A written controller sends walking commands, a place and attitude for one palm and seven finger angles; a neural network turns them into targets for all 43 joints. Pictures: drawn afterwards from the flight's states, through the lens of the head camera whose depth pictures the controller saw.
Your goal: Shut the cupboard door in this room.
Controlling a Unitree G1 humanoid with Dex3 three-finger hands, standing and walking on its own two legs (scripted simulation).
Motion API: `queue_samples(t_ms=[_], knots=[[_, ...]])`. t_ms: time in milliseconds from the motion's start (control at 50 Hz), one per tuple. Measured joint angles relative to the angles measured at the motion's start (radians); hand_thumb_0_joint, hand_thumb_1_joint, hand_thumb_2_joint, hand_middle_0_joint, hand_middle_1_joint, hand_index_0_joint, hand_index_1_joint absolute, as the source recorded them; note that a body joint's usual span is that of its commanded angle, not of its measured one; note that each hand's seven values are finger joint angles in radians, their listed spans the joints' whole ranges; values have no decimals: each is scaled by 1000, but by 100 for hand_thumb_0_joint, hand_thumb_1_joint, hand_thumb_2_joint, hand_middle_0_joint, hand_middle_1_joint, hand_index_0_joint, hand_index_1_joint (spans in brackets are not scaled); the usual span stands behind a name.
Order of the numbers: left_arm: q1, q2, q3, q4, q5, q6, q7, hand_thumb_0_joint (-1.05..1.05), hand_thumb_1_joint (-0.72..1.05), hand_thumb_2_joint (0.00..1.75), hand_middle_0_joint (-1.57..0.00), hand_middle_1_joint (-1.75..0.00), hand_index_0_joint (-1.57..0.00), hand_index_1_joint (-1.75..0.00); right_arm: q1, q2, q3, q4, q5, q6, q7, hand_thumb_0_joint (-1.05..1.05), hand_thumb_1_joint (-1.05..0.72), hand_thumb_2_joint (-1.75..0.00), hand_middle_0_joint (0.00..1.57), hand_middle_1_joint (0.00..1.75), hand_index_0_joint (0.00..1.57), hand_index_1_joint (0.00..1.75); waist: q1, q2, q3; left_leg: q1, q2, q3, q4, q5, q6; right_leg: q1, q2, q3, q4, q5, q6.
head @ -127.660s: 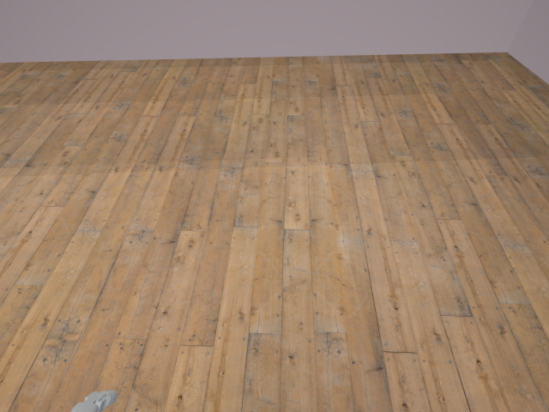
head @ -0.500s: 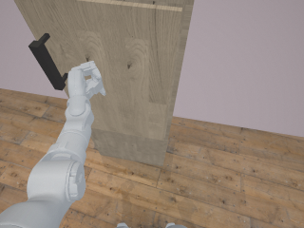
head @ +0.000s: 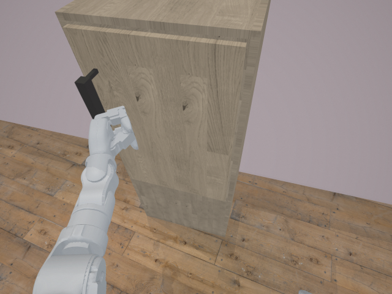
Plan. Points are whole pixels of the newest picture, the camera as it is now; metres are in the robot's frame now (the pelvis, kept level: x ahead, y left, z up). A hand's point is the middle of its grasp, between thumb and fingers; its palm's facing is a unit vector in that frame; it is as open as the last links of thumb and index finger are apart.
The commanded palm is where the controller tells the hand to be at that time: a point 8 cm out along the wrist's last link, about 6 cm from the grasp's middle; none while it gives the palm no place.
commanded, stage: draw the hand back to the body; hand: left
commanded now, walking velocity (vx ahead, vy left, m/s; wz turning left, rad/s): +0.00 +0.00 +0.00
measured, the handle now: (99, 101) +0.56 +0.25 +0.10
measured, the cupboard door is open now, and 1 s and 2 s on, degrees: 0 0 0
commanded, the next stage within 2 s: step back with the hand held close in 1.36 s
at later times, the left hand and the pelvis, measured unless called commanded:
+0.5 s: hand (63, 191) +0.27 +0.21 +0.14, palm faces +0.17 -0.97 -0.20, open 3.2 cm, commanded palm +0.23 +0.27 +0.16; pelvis -0.02 +0.03 +0.03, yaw +2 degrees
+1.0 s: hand out of the picture +0.17 +0.31 +0.19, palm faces +0.45 -0.80 -0.40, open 6.2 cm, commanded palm +0.12 +0.35 +0.21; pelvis +0.00 +0.04 +0.03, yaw +2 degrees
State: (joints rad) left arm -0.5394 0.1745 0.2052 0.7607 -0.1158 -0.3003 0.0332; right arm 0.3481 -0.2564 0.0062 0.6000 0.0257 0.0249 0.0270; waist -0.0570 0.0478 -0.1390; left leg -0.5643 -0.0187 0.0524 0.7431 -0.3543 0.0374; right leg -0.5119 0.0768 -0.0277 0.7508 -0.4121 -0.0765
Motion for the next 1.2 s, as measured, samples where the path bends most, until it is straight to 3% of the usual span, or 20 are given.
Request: queue_samples(t_ms=[120, 300, 380, 500, 640, 760, 1020, 1200], knots=[[174, 13, -23, -205, -51, 110, -43, 1, 90, 90, -130, -150, -130, -150, -2, -3, 6, 2, 27, 18, -29, 1, -91, -90, 20, 30, 20, 30, 24, 0, 25, 90, -1, -11, -43, 15, 3, 100, 1, -6, -59, 20, 3], [321, 28, -68, -449, -96, 198, -93, 2, 90, 90, -128, -147, -128, -147, -96, -13, 16, -4, 44, -23, -73, 1, -91, -90, 20, 30, 19, 30, 52, 12, 41, 171, -13, -19, -89, 47, 17, 191, -10, -13, -120, 56, 14], [417, 64, -108, -553, -28, 217, -45, 1, 90, 90, -122, -141, -122, -141, -146, 4, 29, -25, 38, -15, -84, 1, -91, -90, 20, 30, 19, 30, 47, 11, 63, 234, -25, -17, -148, 78, 24, 251, -20, -9, -169, 81, 22], [548, 93, -126, -683, 12, 232, 2, 1, 90, 90, -109, -126, -109, -126, -178, 22, 52, -40, 29, -10, -95, 1, -90, -90, 20, 30, 20, 30, 65, 11, 111, 321, -35, -21, -233, 123, 34, 342, -29, -9, -260, 127, 32], [660, 117, -85, -827, 28, 238, 36, 2, 90, 90, -90, -106, -90, -106, -169, 31, 68, -16, 14, -27, -95, 1, -90, -90, 20, 30, 20, 30, 89, 24, 144, 396, -52, -25, -314, 159, 46, 416, -44, -8, -336, 160, 45], [780, 130, -30, -946, 29, 226, 36, 1, 90, 90, -74, -89, -74, -88, -152, 35, 66, 7, 5, -28, -83, 1, -90, -90, 20, 30, 20, 30, 94, 35, 141, 430, -61, -23, -348, 167, 53, 448, -52, -5, -366, 166, 53], [1029, 187, 133, -1138, 29, 227, 53, 1, 90, 90, -39, -50, -39, -50, -134, 15, 26, 18, 0, -59, -76, 1, -90, -90, 20, 30, 20, 30, 109, 37, 122, 432, -59, -31, -329, 143, 50, 465, -48, -11, -374, 153, 53], [981, 147, 121, -1094, 33, 231, 71, 1, 90, 90, -24, -34, -24, -34, -162, 12, 21, 26, 0, -71, -86, 1, -90, -90, 20, 30, 20, 30, 125, 34, 137, 423, -62, -44, -328, 151, 46, 452, -51, -26, -358, 148, 47]])
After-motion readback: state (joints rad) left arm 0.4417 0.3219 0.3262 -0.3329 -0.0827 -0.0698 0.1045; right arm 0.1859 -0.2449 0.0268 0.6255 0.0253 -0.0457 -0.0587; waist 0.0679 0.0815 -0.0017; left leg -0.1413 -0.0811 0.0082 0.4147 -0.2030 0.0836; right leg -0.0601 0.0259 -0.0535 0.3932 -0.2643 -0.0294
